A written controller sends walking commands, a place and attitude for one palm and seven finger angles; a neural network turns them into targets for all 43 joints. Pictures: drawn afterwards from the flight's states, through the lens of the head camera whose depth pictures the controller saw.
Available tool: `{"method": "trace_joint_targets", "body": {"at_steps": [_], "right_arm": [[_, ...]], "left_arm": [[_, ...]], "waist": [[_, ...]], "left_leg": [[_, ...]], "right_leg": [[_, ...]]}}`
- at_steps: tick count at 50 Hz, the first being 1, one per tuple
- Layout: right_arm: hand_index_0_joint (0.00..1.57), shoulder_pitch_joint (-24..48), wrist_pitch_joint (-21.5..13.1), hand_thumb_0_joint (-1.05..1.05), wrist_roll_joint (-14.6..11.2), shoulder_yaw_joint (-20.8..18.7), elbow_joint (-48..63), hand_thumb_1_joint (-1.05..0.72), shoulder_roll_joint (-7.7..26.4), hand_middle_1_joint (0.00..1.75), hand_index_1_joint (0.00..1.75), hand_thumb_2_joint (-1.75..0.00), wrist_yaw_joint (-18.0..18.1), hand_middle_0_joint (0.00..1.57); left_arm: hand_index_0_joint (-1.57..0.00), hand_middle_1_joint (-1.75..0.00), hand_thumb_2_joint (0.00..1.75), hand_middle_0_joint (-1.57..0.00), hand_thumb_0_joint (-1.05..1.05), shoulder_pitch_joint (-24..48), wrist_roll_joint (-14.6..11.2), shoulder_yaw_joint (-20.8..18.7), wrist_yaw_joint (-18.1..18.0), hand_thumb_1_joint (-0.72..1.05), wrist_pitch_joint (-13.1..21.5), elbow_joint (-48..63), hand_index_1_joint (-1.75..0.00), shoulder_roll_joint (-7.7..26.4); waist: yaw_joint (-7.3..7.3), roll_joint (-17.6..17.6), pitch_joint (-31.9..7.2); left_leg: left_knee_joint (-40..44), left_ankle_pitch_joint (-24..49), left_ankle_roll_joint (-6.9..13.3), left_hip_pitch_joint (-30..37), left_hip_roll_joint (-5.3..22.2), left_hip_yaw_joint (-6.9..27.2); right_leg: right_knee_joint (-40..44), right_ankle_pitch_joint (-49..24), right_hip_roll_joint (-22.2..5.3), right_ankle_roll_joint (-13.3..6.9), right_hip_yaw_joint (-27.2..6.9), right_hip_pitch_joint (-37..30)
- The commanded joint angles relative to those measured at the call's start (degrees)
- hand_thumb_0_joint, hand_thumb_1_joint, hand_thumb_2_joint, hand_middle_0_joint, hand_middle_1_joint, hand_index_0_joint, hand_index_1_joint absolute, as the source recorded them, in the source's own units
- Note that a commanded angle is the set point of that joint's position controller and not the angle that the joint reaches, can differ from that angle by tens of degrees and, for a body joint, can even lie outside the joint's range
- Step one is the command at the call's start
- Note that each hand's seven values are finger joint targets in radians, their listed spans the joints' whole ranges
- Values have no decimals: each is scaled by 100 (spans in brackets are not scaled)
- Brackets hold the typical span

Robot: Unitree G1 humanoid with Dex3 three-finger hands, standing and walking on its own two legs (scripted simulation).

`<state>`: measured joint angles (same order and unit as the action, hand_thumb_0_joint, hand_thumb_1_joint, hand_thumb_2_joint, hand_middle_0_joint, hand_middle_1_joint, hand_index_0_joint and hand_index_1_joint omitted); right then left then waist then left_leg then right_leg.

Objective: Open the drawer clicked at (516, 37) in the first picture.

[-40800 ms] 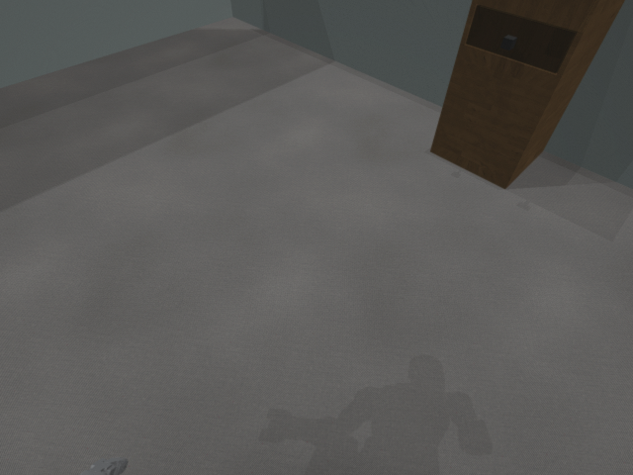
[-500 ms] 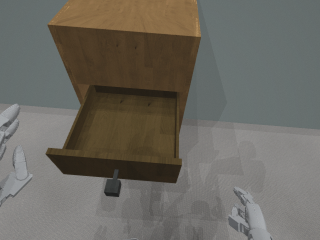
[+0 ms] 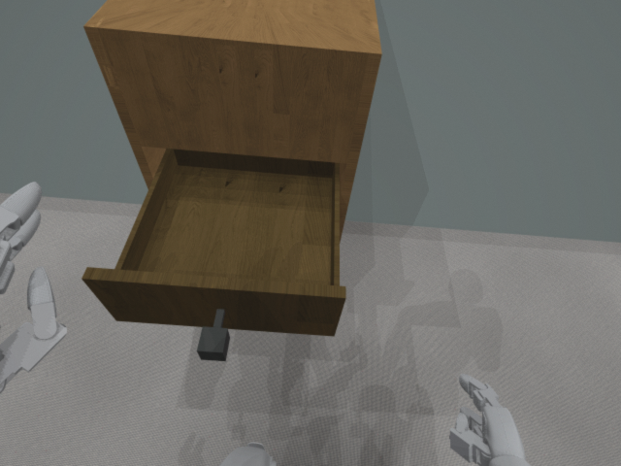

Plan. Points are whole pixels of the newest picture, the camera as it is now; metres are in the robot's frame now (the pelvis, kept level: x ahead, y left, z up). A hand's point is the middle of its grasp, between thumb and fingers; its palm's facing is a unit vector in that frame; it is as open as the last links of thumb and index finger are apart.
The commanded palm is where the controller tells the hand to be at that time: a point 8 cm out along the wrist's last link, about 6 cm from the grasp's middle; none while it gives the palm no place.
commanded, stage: step back with the hand held close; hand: left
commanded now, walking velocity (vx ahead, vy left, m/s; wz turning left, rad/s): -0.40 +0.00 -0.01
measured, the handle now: (216, 332) +0.32 +0.16 -0.11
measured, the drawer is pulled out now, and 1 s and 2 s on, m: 0.29 0.29 0.29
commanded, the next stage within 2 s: stop stepping back and stand still in 0.42 s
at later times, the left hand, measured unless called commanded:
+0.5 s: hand (87, 433) +0.13 +0.18 +0.17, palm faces +0.17 -0.84 -0.52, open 7.4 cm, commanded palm +0.05 +0.24 +0.19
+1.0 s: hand out of the picture +0.01 +0.19 +0.18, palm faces +0.37 -0.80 -0.48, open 7.4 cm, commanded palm -0.05 +0.23 +0.19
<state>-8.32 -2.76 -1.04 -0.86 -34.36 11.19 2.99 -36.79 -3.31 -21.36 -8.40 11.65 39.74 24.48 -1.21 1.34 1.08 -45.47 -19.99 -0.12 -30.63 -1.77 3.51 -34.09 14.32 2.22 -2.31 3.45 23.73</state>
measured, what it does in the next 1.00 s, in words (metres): walks backwards: right foot, then left foot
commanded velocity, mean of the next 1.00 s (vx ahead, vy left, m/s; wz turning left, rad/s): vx -0.10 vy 0.02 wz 0.00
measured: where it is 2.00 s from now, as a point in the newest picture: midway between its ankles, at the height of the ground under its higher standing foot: outside the picture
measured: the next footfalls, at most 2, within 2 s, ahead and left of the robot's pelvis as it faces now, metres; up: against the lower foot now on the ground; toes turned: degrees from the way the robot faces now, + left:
right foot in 0.42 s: -0.12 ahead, -0.14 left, +0.00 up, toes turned -3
left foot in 0.74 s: -0.15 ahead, +0.06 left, +0.00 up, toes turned +3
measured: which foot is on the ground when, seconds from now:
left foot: down 0.00-0.48, up 0.50-0.72, down 0.74-1.00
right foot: down 0.00-0.10, up 0.12-0.40, down 0.42-1.00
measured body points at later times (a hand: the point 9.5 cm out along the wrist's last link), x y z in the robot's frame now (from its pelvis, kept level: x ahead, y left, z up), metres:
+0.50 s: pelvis -0.09 -0.04 +0.01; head -0.01 -0.03 +0.45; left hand +0.12 +0.22 +0.20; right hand +0.12 -0.24 -0.08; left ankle +0.00 +0.11 -0.72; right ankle -0.16 -0.14 -0.72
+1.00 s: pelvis -0.17 -0.05 +0.01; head -0.17 -0.04 +0.46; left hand -0.02 +0.23 +0.21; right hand -0.01 -0.27 -0.07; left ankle -0.19 +0.06 -0.72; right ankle -0.16 -0.14 -0.72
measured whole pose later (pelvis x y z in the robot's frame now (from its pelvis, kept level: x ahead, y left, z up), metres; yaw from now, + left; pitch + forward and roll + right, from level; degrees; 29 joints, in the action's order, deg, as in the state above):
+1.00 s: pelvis -0.17 -0.05 +0.01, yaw +1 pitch +0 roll +0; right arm -12.8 -3.9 -1.7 1.0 -34.1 10.0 2.4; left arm -39.6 -2.9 -21.9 -9.3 11.2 36.0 23.8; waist -1.1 0.7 -0.2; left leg -30.5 -18.0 1.2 -13.3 0.5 -2.0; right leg -29.3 14.8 0.7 -1.8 5.8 15.4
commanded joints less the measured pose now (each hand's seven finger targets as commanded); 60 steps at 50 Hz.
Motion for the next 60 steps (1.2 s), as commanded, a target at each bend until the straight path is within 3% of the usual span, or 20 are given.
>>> {"method": "trace_joint_targets", "body": {"at_steps": [1,3,4,7,11,21,23,24,25,27,30,34,36,38,40,44,48,53,56,60], "right_arm": [[20,553,-116,0,108,-175,788,-90,517,30,30,-90,136,20],[20,554,-78,0,90,-185,759,-90,644,30,30,-90,196,20],[20,662,-120,0,86,-273,842,-90,746,30,30,-90,194,20],[20,532,-314,0,241,-295,951,-90,650,30,30,-90,97,20],[20,288,-493,0,193,-338,677,-90,667,30,30,-90,-27,20],[20,667,-442,0,104,-229,782,-90,736,30,30,-90,-113,20],[20,607,-295,0,43,-253,887,-90,669,30,30,-90,-142,20],[20,617,-256,0,-117,-352,993,-90,627,30,30,-90,-130,20],[20,788,-261,0,-236,-376,1140,-90,662,30,30,-90,-88,20],[20,660,-101,0,-48,-162,945,-90,303,30,30,-90,63,20],[20,737,-22,0,-34,-49,1058,-90,445,30,30,-90,232,20],[20,368,-142,0,10,-126,1102,-90,644,30,30,-90,229,20],[20,286,-222,0,-11,-198,1131,-90,769,30,30,-90,194,20],[20,207,-334,0,-100,-317,1176,-90,863,30,30,-90,91,20],[20,202,-345,0,7,-263,1002,-90,677,30,30,-90,35,20],[20,230,-395,0,-55,-181,908,-90,765,30,30,-90,-12,20],[20,196,-420,0,-64,-173,917,-90,793,30,30,-90,51,20],[20,96,-425,0,31,-125,830,-90,727,30,30,-90,86,20],[20,109,-440,0,65,-79,800,-90,678,30,30,-90,90,20],[20,205,-475,0,74,-48,835,-90,696,30,30,-90,83,20]], "left_arm": [[-20,-30,90,-20,0,-60,63,-842,-208,90,234,749,-30,826],[-20,-30,90,-20,0,-29,84,-725,-190,90,229,963,-30,792],[-20,-30,90,-20,0,41,134,-764,-183,90,292,1104,-30,843],[-20,-30,90,-20,0,-97,72,-828,-100,90,288,1505,-30,889],[-20,-30,90,-20,0,-160,59,-505,-84,90,240,1717,-30,537],[-20,-30,90,-20,0,-421,-190,-925,218,90,340,1256,-30,797],[-20,-30,90,-20,0,-503,-111,-956,256,90,411,1181,-30,849],[-20,-30,90,-20,0,-454,-98,-884,267,90,372,1006,-30,842],[-20,-30,90,-20,0,-471,-102,-1075,189,90,354,974,-30,1083],[-20,-30,90,-20,0,-907,-16,-955,-8,90,191,448,-30,773],[-20,-30,90,-20,0,-523,147,-767,-206,90,177,540,-30,772],[-20,-30,90,-20,0,-344,167,-610,-272,90,133,896,-30,735],[-20,-30,90,-20,0,-372,80,-540,-283,90,141,1304,-30,782],[-20,-30,90,-20,0,-547,57,-655,-211,90,201,1316,-30,861],[-20,-30,90,-20,0,-553,98,-961,-239,90,226,1313,-30,1034],[-20,-30,90,-20,0,-427,34,-724,-172,90,267,784,-30,686],[-20,-30,90,-20,0,-199,43,-552,-167,90,233,440,-30,560],[-20,-30,90,-20,0,386,123,-309,-160,90,159,364,-30,517],[-20,-30,90,-20,0,497,144,-337,-190,90,160,548,-30,620],[-20,-30,90,-20,0,305,150,-462,-218,90,188,755,-30,696]], "waist": [[-20,525,-639],[-46,-236,-597],[39,-1001,-716],[69,-1747,-1209],[77,-1206,-1514],[168,-1198,-1518],[167,-176,-1718],[121,1283,-1671],[192,1744,-1607],[-52,851,-1441],[-112,507,-990],[-100,597,-894],[-84,-109,-868],[101,-649,-909],[1,-1385,-934],[-8,-808,-166],[-67,-392,-55],[-150,355,42],[-114,312,-67],[-21,-610,-6]], "left_leg": [[254,-485,7,753,250,110],[2366,1294,159,869,610,270],[2501,2674,424,695,1404,1028],[2574,3740,789,645,2107,1344],[1785,5659,691,2504,1848,846],[1748,3334,470,1877,1501,532],[800,2557,140,1702,897,-235],[-216,430,-108,1133,228,-667],[-1592,-1037,-142,442,-210,-371],[-2144,-1133,-143,-315,62,6],[-811,-1121,-23,31,139,-267],[1552,-12,131,1088,140,-537],[2721,1676,232,1801,494,-426],[2441,3244,333,2491,1198,-58],[2168,4184,326,2702,1188,228],[2675,1148,433,867,1233,292],[2614,-1363,453,399,859,154],[1543,-668,359,937,355,-204],[1759,-273,345,1226,344,-266],[2618,-5,428,1323,732,233]], "right_leg": [[1365,-1250,-1754,-588,-1248,-279],[503,-1472,-924,-9,-604,-744],[-131,-1255,-444,259,-324,-1014],[-1734,1371,-196,263,-445,-765],[-1064,1047,-132,298,-258,-27],[1044,-271,-139,354,-100,-1223],[1510,-2057,-577,336,-275,-1492],[1551,-3532,-1352,191,-843,-1421],[1496,-4391,-2086,-109,-1725,-1177],[967,-4836,-2096,-586,-1219,-1820],[892,-4982,-1965,-535,-1174,-2078],[854,-4114,-1788,-249,-1026,-2320],[379,-3409,-1404,21,-692,-2301],[326,-1525,-817,291,-427,-1614],[200,-647,-562,228,-71,-1107],[595,186,-433,251,-64,-1750],[1040,1129,-465,132,-582,-1552],[1995,2107,-1100,-207,-1683,-701],[1947,1636,-1215,-222,-1480,-885],[1385,713,-668,26,-800,-1101]]}}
